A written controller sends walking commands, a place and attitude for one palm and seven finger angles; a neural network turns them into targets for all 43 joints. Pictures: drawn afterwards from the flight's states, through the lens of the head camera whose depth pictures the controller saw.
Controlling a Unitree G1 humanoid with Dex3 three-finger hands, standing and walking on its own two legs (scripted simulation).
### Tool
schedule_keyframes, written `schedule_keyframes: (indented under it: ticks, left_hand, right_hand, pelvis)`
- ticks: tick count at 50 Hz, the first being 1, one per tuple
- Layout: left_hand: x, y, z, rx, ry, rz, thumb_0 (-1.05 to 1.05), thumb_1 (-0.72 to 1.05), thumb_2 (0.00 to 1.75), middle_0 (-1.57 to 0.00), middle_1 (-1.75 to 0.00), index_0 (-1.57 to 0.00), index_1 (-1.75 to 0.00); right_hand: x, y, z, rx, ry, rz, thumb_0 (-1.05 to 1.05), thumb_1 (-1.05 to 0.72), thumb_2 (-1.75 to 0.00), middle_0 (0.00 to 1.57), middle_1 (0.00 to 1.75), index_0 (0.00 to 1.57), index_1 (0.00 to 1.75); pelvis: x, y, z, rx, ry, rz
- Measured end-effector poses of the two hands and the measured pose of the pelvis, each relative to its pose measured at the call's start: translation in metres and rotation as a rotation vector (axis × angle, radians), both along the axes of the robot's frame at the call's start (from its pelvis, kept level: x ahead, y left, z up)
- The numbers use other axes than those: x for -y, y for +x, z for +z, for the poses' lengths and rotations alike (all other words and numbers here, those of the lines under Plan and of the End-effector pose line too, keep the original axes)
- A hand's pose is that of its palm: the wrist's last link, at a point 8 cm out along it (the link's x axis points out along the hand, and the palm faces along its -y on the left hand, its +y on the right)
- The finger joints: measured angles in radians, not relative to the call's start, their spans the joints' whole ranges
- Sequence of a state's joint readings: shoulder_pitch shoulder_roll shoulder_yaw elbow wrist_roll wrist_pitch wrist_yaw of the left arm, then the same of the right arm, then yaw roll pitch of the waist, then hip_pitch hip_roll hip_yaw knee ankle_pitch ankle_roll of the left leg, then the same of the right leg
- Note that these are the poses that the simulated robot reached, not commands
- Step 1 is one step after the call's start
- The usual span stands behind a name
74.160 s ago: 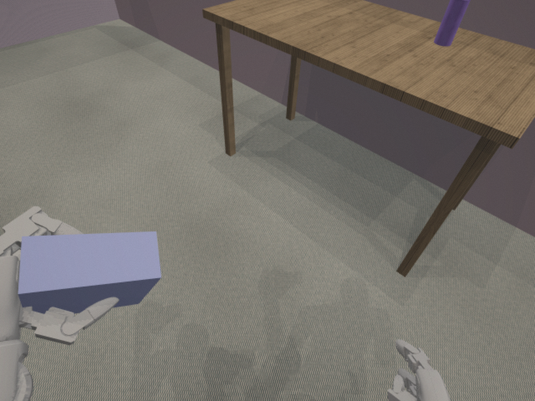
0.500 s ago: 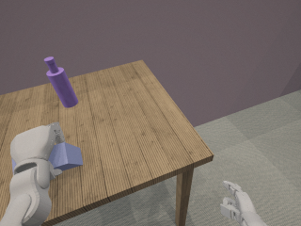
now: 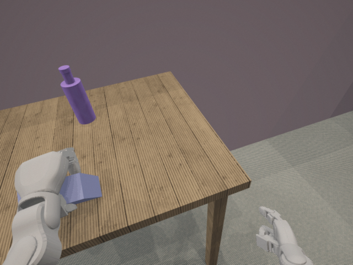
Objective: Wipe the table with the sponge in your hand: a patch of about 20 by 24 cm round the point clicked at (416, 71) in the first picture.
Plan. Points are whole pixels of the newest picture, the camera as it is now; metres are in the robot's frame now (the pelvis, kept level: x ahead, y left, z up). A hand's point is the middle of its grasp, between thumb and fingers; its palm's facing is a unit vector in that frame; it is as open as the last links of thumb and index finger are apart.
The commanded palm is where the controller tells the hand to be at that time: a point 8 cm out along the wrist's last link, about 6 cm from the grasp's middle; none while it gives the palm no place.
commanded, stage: lift the sponge slowly off the table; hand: left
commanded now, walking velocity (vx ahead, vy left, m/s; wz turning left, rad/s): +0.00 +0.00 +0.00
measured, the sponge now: (68, 193) +0.24 +0.30 +0.06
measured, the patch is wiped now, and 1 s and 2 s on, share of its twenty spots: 1.00 1.00 1.00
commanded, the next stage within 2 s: bring the sponge back beside the body in 1.84 s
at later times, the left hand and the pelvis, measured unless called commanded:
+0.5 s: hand (61, 186) +0.21 +0.26 +0.13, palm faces +0.12 -0.11 -0.99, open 9.2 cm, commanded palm +0.17 +0.27 +0.20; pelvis -0.01 -0.01 +0.00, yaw +0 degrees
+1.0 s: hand (57, 171) +0.22 +0.26 +0.17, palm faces +0.14 -0.06 -0.99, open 9.2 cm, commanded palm +0.18 +0.27 +0.23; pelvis -0.03 -0.02 +0.00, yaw +0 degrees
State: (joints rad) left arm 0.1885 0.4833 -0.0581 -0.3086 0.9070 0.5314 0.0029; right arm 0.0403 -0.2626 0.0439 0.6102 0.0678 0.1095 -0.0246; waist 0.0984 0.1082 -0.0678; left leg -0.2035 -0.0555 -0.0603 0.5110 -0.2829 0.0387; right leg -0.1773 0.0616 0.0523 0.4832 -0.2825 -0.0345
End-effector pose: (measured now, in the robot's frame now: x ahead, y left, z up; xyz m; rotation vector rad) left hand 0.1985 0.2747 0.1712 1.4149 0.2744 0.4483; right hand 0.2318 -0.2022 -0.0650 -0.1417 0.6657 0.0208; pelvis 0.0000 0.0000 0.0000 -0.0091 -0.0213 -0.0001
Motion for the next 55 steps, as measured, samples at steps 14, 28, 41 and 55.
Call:
schedule_keyframes:
  ticks: [14, 28, 41, 55]
  left_hand:
    - [0.008, -0.007, 0.007, -0.015, -0.005, -0.030, 0.00, -0.50, 1.01, -0.78, -1.50, -0.88, -1.50]
    - [0.013, -0.013, 0.017, -0.009, -0.002, -0.040, 0.00, -0.52, 1.01, -0.81, -1.46, -0.90, -1.47]
    - [0.008, -0.016, 0.032, -0.007, 0.025, -0.013, -0.01, -0.52, 1.02, -0.82, -1.46, -0.91, -1.47]
    - [0.018, -0.001, 0.054, 0.040, 0.036, -0.070, -0.01, -0.52, 1.02, -0.82, -1.45, -0.91, -1.47]
  right_hand:
    - [-0.001, 0.002, 0.001, 0.010, 0.002, 0.024, 0.02, -0.91, -0.90, 0.20, 0.30, 0.20, 0.30]
    - [0.005, 0.001, 0.007, 0.041, -0.005, 0.033, 0.02, -0.91, -0.90, 0.20, 0.30, 0.20, 0.30]
    - [0.013, -0.008, 0.008, 0.061, -0.022, 0.024, 0.02, -0.91, -0.90, 0.20, 0.30, 0.20, 0.30]
    - [0.016, -0.022, 0.002, 0.052, 0.000, 0.004, 0.02, -0.91, -0.90, 0.20, 0.30, 0.20, 0.30]
  pelvis:
    - [0.005, -0.003, 0.001, 0.016, 0.004, 0.000]
    - [0.015, -0.010, 0.002, 0.035, 0.006, 0.001]
    - [0.021, -0.025, 0.002, 0.051, 0.008, 0.014]
    - [0.021, -0.031, 0.003, 0.042, 0.012, 0.001]
